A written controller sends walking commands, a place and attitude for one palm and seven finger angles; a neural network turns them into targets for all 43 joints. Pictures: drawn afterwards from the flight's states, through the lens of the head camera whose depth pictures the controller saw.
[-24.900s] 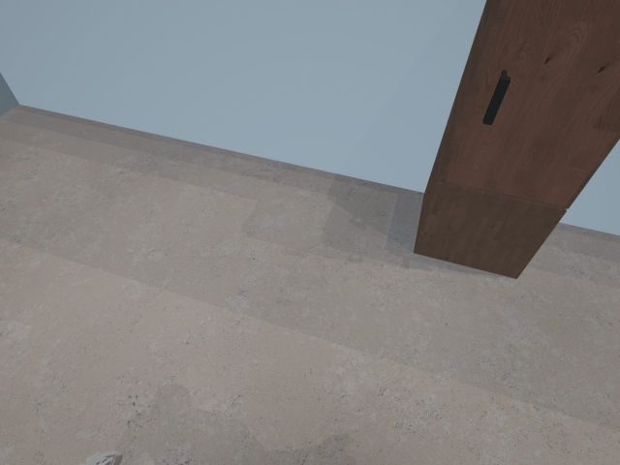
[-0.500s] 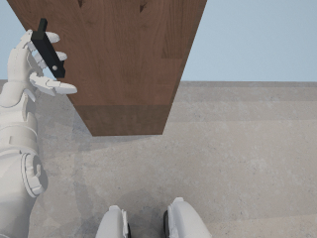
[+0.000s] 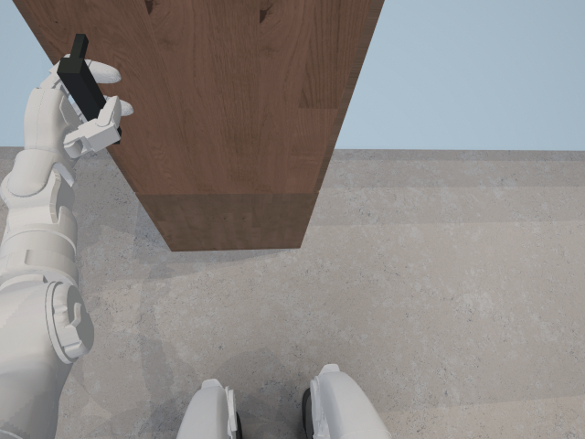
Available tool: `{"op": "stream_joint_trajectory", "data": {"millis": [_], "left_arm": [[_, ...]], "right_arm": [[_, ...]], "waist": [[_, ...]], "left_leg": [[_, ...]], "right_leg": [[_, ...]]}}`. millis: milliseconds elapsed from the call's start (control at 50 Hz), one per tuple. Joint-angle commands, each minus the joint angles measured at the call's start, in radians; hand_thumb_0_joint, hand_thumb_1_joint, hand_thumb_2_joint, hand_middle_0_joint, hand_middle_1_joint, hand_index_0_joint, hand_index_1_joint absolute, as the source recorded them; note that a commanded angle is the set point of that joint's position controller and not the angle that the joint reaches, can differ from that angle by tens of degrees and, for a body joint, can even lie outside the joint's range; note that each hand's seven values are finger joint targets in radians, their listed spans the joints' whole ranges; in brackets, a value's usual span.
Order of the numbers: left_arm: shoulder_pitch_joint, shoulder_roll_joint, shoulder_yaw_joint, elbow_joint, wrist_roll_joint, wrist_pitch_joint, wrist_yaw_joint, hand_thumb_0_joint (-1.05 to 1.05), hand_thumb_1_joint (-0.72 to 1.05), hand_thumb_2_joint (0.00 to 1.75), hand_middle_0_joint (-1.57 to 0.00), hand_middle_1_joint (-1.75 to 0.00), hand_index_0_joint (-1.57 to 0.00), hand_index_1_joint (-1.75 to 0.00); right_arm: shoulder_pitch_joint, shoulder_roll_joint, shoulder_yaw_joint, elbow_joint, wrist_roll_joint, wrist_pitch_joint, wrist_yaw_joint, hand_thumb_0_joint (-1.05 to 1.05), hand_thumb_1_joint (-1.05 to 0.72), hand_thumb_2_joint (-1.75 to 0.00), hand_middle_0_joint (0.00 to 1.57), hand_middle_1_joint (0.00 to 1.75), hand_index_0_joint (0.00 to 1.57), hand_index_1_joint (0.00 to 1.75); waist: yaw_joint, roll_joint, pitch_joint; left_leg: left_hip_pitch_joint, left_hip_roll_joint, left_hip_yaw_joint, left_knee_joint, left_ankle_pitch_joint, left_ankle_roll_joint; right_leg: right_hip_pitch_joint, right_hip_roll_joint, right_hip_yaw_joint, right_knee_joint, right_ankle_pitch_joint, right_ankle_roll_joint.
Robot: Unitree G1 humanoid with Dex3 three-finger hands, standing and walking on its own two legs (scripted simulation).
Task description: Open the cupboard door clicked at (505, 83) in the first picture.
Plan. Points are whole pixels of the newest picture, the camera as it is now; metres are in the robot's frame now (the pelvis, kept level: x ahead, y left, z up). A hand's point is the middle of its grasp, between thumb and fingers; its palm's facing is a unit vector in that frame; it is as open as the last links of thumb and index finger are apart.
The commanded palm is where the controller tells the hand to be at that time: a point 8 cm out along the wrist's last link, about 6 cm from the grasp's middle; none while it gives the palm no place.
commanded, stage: close the thumb around the handle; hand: left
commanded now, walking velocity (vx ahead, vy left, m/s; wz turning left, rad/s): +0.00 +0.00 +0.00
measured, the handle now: (96, 92) +0.56 +0.22 +0.07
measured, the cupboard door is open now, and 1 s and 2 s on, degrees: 0 32 47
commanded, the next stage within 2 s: pull the door open along its arc in 0.04 s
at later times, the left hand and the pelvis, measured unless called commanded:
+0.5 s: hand (112, 152) +0.47 +0.19 +0.07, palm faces -0.05 -1.00 -0.02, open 5.9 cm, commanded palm +0.41 +0.24 +0.07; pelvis +0.01 +0.00 +0.02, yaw -1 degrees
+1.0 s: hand (174, 248) +0.34 +0.11 +0.07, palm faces +0.39 -0.92 +0.00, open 6.1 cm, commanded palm +0.27 +0.14 +0.07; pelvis +0.03 -0.02 +0.02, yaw +3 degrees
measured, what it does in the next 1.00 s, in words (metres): stands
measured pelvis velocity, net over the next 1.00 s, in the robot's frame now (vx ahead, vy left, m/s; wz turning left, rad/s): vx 0.03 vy -0.02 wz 0.04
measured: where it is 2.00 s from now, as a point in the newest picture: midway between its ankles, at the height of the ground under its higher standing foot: outside the picture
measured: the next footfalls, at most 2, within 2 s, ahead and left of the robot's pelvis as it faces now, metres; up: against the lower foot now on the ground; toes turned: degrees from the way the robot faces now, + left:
none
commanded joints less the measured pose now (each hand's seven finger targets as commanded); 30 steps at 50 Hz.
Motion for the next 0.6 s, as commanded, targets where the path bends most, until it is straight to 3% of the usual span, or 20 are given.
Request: {"op": "stream_joint_trajectory", "data": {"millis": [0,20,80,120,140,200,260,320,340,400,460,500,540,560,580], "left_arm": [[-0.448,0.292,0.054,-0.193,-0.023,-0.062,0.027,0.00,0.90,0.90,-0.40,-1.35,-0.40,-1.35],[-0.451,0.274,0.039,-0.185,-0.020,-0.059,0.025,0.00,0.90,0.90,-0.40,-1.35,-0.40,-1.35],[-0.439,0.305,0.063,-0.192,-0.021,-0.063,0.021,0.00,0.90,0.90,-0.40,-1.35,-0.40,-1.35],[-0.436,0.320,0.067,-0.187,-0.020,-0.064,0.015,0.00,0.90,0.90,-0.40,-1.35,-0.40,-1.35],[-0.427,0.252,0.027,-0.212,-0.028,-0.064,0.011,0.00,0.90,0.90,-0.40,-1.35,-0.40,-1.35],[-0.357,0.275,0.057,-0.269,-0.037,-0.075,0.012,0.00,0.90,0.90,-0.40,-1.35,-0.40,-1.35],[-0.237,0.237,0.044,-0.268,-0.050,-0.061,0.007,0.00,0.90,0.90,-0.40,-1.35,-0.40,-1.35],[-0.125,0.218,0.044,-0.342,-0.069,-0.057,0.003,0.00,0.90,0.90,-0.40,-1.35,-0.40,-1.35],[-0.084,0.207,0.048,-0.367,-0.080,-0.053,0.003,0.00,0.90,0.90,-0.40,-1.35,-0.40,-1.35],[0.064,0.138,0.019,-0.462,-0.107,-0.050,0.001,0.00,0.90,0.90,-0.40,-1.35,-0.40,-1.35],[0.193,0.070,-0.011,-0.519,-0.132,-0.041,0.006,0.00,0.90,0.90,-0.40,-1.35,-0.40,-1.35],[0.263,0.046,-0.023,-0.618,-0.144,-0.050,0.014,0.00,0.90,0.90,-0.40,-1.35,-0.40,-1.35],[0.371,-0.013,-0.053,-0.673,-0.159,-0.047,0.024,0.00,0.90,0.90,-0.40,-1.35,-0.40,-1.35],[0.388,-0.043,0.073,-0.754,-0.223,-0.051,0.172,0.00,0.90,0.90,-0.40,-1.35,-0.40,-1.35],[0.471,-0.126,-0.007,-0.754,-0.198,-0.047,0.247,0.00,0.90,0.90,-0.40,-1.35,-0.40,-1.35]], "right_arm": [[0.177,-0.187,-0.062,-0.048,0.004,-0.016,-0.017,0.00,-0.90,-0.90,0.20,0.30,0.20,0.30],[0.176,-0.185,-0.061,-0.047,0.005,-0.019,-0.016,0.00,-0.90,-0.90,0.20,0.30,0.20,0.30],[0.182,-0.187,-0.061,-0.052,0.002,-0.021,-0.018,0.00,-0.90,-0.90,0.20,0.30,0.20,0.30],[0.176,-0.186,-0.059,-0.054,0.005,-0.021,-0.019,0.00,-0.90,-0.90,0.20,0.30,0.20,0.30],[0.173,-0.179,-0.060,-0.061,0.004,-0.023,-0.015,0.00,-0.90,-0.90,0.20,0.30,0.20,0.30],[0.174,-0.183,-0.067,-0.069,0.004,-0.020,-0.010,0.00,-0.90,-0.90,0.20,0.30,0.20,0.30],[0.152,-0.179,-0.067,-0.091,0.012,-0.016,-0.004,0.00,-0.90,-0.90,0.20,0.30,0.20,0.30],[0.139,-0.176,-0.072,-0.112,0.018,-0.011,-0.002,0.00,-0.90,-0.90,0.20,0.30,0.20,0.30],[0.134,-0.174,-0.076,-0.121,0.020,-0.011,0.000,0.00,-0.90,-0.90,0.20,0.30,0.20,0.30],[0.114,-0.164,-0.082,-0.144,0.028,-0.012,0.004,0.00,-0.90,-0.90,0.20,0.30,0.20,0.30],[0.086,-0.158,-0.088,-0.160,0.034,-0.014,0.009,0.00,-0.90,-0.90,0.20,0.30,0.20,0.30],[0.066,-0.151,-0.092,-0.174,0.038,-0.022,0.009,0.00,-0.90,-0.90,0.20,0.30,0.20,0.30],[0.050,-0.143,-0.094,-0.184,0.040,-0.030,0.015,0.00,-0.90,-0.90,0.20,0.30,0.20,0.30],[0.025,-0.112,-0.101,-0.187,0.035,-0.044,0.016,0.00,-0.90,-0.90,0.20,0.30,0.20,0.30],[0.012,-0.110,-0.096,-0.186,0.031,-0.058,0.024,0.00,-0.90,-0.90,0.20,0.30,0.20,0.30]], "waist": [[-0.017,0.115,-0.484],[-0.026,0.110,-0.479],[-0.017,0.115,-0.510],[-0.015,0.108,-0.495],[-0.014,0.127,-0.515],[0.016,0.138,-0.578],[0.033,0.094,-0.517],[0.059,0.081,-0.539],[0.061,0.052,-0.535],[0.087,0.063,-0.528],[0.093,0.005,-0.457],[0.115,0.063,-0.477],[0.122,0.030,-0.448],[0.195,0.004,-0.437],[0.178,0.013,-0.401]], "left_leg": [[0.336,-0.038,-0.060,-0.132,0.403,0.004],[0.332,-0.039,-0.059,-0.131,0.388,0.006],[0.335,-0.040,-0.057,-0.124,0.409,0.008],[0.314,-0.039,-0.054,-0.125,0.392,0.008],[0.338,-0.041,-0.054,-0.130,0.405,0.005],[0.395,-0.038,-0.056,-0.132,0.467,0.000],[0.344,-0.044,-0.037,-0.157,0.407,0.004],[0.348,-0.048,-0.026,-0.177,0.430,0.005],[0.339,-0.049,-0.018,-0.182,0.431,0.008],[0.377,-0.050,-0.011,-0.203,0.500,0.004],[0.348,-0.053,0.002,-0.227,0.464,0.006],[0.397,-0.051,0.004,-0.234,0.528,0.002],[0.410,-0.048,0.003,-0.242,0.560,-0.001],[0.375,-0.050,0.006,-0.252,0.557,-0.015],[0.374,-0.050,0.006,-0.254,0.543,-0.020]], "right_leg": [[0.228,0.048,0.023,-0.098,0.289,-0.028],[0.223,0.048,0.024,-0.101,0.280,-0.027],[0.245,0.048,0.027,-0.093,0.303,-0.031],[0.255,0.047,0.031,-0.096,0.302,-0.027],[0.255,0.047,0.027,-0.094,0.308,-0.029],[0.274,0.048,0.024,-0.089,0.343,-0.032],[0.320,0.050,0.027,-0.111,0.329,-0.032],[0.386,0.048,0.030,-0.116,0.378,-0.033],[0.412,0.049,0.033,-0.124,0.398,-0.031],[0.442,0.047,0.026,-0.128,0.454,-0.034],[0.472,0.044,0.023,-0.147,0.454,-0.031],[0.477,0.039,0.023,-0.143,0.479,-0.034],[0.483,0.037,0.016,-0.145,0.494,-0.032],[0.489,0.039,0.000,-0.152,0.476,-0.026],[0.474,0.040,-0.005,-0.147,0.458,-0.026]]}}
